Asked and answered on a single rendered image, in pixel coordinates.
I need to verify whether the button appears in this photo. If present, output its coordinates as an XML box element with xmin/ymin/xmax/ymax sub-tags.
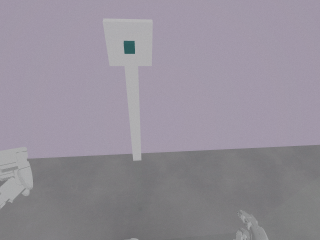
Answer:
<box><xmin>123</xmin><ymin>41</ymin><xmax>135</xmax><ymax>54</ymax></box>

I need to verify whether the left robot hand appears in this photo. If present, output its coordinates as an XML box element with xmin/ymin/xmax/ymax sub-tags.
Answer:
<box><xmin>0</xmin><ymin>147</ymin><xmax>33</xmax><ymax>210</ymax></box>

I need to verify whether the right robot hand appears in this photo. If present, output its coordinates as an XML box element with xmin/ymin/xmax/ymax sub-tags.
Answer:
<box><xmin>233</xmin><ymin>209</ymin><xmax>269</xmax><ymax>240</ymax></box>

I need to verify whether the panel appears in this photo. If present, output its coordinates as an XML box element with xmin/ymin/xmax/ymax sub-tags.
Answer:
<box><xmin>102</xmin><ymin>18</ymin><xmax>153</xmax><ymax>161</ymax></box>

